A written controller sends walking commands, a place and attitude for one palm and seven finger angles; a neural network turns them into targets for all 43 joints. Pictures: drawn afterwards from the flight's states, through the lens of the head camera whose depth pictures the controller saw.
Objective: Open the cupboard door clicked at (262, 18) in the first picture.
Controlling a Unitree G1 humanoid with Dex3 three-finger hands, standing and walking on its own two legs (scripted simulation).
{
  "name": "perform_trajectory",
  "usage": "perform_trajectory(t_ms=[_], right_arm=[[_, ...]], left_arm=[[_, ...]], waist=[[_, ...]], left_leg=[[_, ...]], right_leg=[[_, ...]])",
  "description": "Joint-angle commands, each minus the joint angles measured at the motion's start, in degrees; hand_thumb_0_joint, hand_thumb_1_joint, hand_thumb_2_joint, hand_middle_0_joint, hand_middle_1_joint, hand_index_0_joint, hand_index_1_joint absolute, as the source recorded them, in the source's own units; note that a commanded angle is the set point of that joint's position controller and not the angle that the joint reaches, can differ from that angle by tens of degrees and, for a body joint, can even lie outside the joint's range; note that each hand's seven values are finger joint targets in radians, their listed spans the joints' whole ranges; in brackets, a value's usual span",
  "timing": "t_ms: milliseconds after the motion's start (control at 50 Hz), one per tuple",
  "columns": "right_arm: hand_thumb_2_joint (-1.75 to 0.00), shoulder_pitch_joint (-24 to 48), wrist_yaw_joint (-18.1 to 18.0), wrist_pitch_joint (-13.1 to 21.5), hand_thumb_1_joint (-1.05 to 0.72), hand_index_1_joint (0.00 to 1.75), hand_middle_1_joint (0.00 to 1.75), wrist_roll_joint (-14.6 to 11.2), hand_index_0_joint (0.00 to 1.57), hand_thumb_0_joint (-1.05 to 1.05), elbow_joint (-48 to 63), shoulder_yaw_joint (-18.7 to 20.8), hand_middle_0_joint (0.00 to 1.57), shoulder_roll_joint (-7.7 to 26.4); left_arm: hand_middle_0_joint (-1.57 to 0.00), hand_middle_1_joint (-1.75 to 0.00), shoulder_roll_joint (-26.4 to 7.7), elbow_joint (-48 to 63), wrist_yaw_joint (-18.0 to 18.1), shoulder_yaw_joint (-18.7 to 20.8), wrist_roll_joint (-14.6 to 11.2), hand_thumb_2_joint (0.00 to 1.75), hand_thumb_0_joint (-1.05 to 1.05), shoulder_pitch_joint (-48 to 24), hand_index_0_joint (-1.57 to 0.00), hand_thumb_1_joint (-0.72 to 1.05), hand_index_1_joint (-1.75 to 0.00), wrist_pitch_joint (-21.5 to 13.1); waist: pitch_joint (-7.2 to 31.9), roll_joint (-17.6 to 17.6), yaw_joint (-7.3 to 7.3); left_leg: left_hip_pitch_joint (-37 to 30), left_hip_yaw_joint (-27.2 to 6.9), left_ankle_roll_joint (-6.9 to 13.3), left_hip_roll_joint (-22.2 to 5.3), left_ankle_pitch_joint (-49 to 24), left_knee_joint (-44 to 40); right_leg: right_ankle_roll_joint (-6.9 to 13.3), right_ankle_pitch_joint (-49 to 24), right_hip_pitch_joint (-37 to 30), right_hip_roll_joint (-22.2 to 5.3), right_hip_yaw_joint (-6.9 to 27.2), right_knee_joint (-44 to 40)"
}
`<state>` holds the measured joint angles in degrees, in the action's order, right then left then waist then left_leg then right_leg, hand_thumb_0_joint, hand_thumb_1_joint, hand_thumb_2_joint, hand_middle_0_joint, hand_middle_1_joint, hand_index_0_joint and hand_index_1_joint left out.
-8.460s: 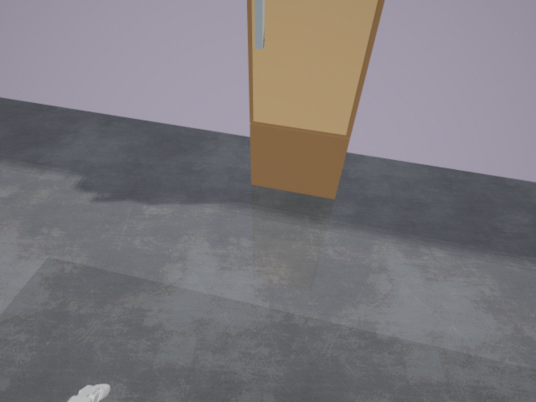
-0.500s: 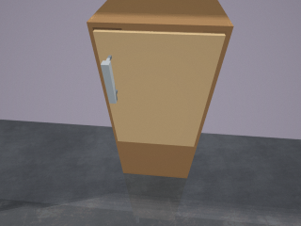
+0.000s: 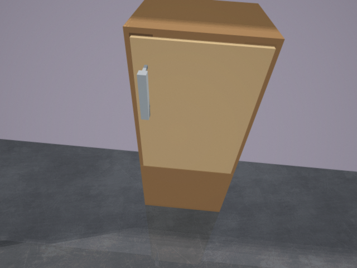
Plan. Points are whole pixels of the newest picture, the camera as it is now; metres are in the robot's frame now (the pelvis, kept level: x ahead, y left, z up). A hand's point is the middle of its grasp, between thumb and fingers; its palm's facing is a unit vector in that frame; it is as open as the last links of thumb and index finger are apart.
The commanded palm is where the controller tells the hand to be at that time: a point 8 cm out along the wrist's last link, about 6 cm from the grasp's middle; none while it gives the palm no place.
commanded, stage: come to a stop and stand still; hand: left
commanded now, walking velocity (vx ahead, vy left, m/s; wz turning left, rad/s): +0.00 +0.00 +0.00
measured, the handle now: (145, 92) +0.61 +0.15 +0.08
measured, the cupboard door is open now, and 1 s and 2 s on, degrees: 0 0 0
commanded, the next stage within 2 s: look again from close up in 0.40 s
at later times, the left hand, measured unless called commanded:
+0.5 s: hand out of the picture -0.04 +0.16 -0.18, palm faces +0.04 -0.99 -0.14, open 7.4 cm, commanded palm none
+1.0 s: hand out of the picture -0.01 +0.15 -0.18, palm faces +0.03 -0.99 -0.15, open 7.3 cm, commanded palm none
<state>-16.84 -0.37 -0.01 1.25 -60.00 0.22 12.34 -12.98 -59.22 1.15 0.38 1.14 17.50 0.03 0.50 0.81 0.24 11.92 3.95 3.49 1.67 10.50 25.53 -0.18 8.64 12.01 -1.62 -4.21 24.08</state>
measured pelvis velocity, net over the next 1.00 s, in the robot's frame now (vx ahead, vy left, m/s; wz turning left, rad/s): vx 0.02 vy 0.00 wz -0.02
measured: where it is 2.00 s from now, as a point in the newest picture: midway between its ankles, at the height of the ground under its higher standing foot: outside the picture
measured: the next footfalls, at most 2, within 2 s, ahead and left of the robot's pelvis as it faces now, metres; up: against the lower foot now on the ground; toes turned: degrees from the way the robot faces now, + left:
none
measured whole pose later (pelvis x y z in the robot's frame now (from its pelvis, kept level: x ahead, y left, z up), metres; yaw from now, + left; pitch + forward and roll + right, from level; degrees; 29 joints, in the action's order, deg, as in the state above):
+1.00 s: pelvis +0.02 +0.00 +0.00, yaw -1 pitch -2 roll +0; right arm -18.7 -1.3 0.2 0.6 -64.0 0.5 6.9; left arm -6.0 -62.5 2.4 0.1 1.2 21.2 -0.7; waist -0.2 0.2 0.2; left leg 11.4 5.4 3.8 2.0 11.0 23.9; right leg -0.7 9.5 12.7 -1.8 -2.6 24.2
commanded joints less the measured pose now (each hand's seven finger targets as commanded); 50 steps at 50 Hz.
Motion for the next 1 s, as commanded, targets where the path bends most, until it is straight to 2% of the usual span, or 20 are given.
perform_trajectory(t_ms=[0,200,300,400,580,680,760,800,920,980], right_arm=[[-0.90,0.6,-0.4,1.2,-0.90,0.30,0.30,-0.3,0.20,0.00,2.5,1.9,0.20,7.8],[-0.90,-1.4,-0.5,0.8,-0.90,0.30,0.30,-0.7,0.20,0.00,0.2,1.6,0.20,4.3],[-0.90,-2.1,-0.7,0.7,-0.90,0.30,0.30,-0.8,0.20,0.00,-0.4,1.7,0.20,3.3],[-0.90,-2.8,-0.8,0.7,-0.90,0.30,0.30,-0.8,0.20,0.00,-1.0,1.7,0.20,2.1],[-0.90,-3.8,-1.0,0.8,-0.90,0.30,0.30,-0.8,0.20,0.00,-1.6,1.7,0.20,0.9],[-0.90,-4.1,-1.0,0.8,-0.90,0.30,0.30,-0.8,0.20,0.00,-1.7,1.7,0.20,0.5],[-0.90,-4.2,-1.0,0.9,-0.90,0.30,0.30,-0.8,0.20,0.00,-1.8,1.6,0.20,0.4],[-0.90,-4.6,-1.0,1.0,-0.90,0.30,0.30,-0.8,0.20,0.00,-2.0,1.5,0.20,0.1],[-0.90,-5.0,-1.1,1.1,-0.90,0.30,0.30,-0.9,0.20,0.00,-2.4,1.3,0.20,-0.3],[-0.90,-5.0,-1.1,1.0,-0.90,0.30,0.30,-0.8,0.20,0.00,-2.6,1.2,0.20,-0.4]], left_arm=[[-0.20,-0.30,-5.2,1.9,0.6,0.7,0.2,0.90,0.00,2.2,-0.20,0.90,-0.30,-0.9],[-0.20,-0.30,-1.3,-0.4,1.2,0.0,0.4,0.90,0.00,6.0,-0.20,0.90,-0.30,-0.7],[-0.20,-0.30,0.2,-1.4,1.4,0.0,0.4,0.90,0.00,7.7,-0.20,0.90,-0.30,-0.7],[-0.20,-0.30,1.3,-2.0,1.6,0.0,0.5,0.90,0.00,8.7,-0.20,0.90,-0.30,-0.9],[-0.20,-0.30,2.6,-2.4,1.7,0.2,0.5,0.90,0.00,9.5,-0.20,0.90,-0.30,-0.9],[-0.20,-0.30,2.7,-2.3,1.7,0.3,0.5,0.90,0.00,9.5,-0.20,0.90,-0.30,-1.0],[-0.20,-0.30,2.7,-2.3,1.7,0.3,0.4,0.90,0.00,9.4,-0.20,0.90,-0.30,-1.0],[-0.20,-0.30,2.7,-2.2,1.7,0.4,0.3,0.90,0.00,9.2,-0.20,0.90,-0.30,-1.2],[-0.20,-0.30,2.4,-2.2,1.7,0.3,0.2,0.90,0.00,8.7,-0.20,0.90,-0.30,-1.3],[-0.20,-0.30,2.7,-2.2,1.7,0.3,0.2,0.90,0.00,8.4,-0.20,0.90,-0.30,-1.2]], waist=[[-5.9,-1.3,0.14],[-5.8,-0.8,-0.02],[-6.5,-1.9,0.03],[-6.3,-0.7,-0.11],[-6.8,-1.5,-0.12],[-7.1,-0.5,-0.10],[-6.8,-1.4,-0.01],[-6.1,0.3,-0.09],[-6.2,0.0,-0.19],[-6.8,-0.3,-0.25]], left_leg=[[8.1,-11.0,-0.9,-8.4,15.2,-11.9],[7.5,-10.7,-1.2,-8.4,14.7,-12.3],[7.8,-10.7,-1.2,-8.4,15.8,-12.8],[6.9,-10.1,-1.2,-8.2,14.3,-12.0],[6.9,-9.9,-1.2,-8.3,14.0,-12.2],[6.9,-9.6,-1.3,-8.2,13.8,-12.0],[6.7,-9.2,-1.3,-8.3,13.1,-11.9],[6.1,-8.8,-1.3,-8.1,11.1,-11.1],[4.5,-8.1,-1.4,-7.9,8.7,-10.4],[5.0,-8.3,-1.5,-7.9,9.8,-10.8]], right_leg=[[1.1,8.3,-0.3,-4.8,6.1,-5.0],[0.5,5.8,-0.1,-4.6,5.6,-4.3],[0.3,5.3,0.3,-4.3,5.1,-3.7],[0.4,5.3,1.1,-4.4,5.6,-3.8],[0.5,4.4,1.5,-4.3,5.6,-3.4],[0.6,5.0,1.9,-4.2,6.0,-3.6],[0.7,4.0,1.5,-4.3,6.0,-3.5],[0.8,3.5,1.0,-4.6,6.4,-3.9],[0.9,3.3,1.7,-4.7,6.6,-4.4],[0.9,4.1,1.9,-4.6,6.8,-4.4]])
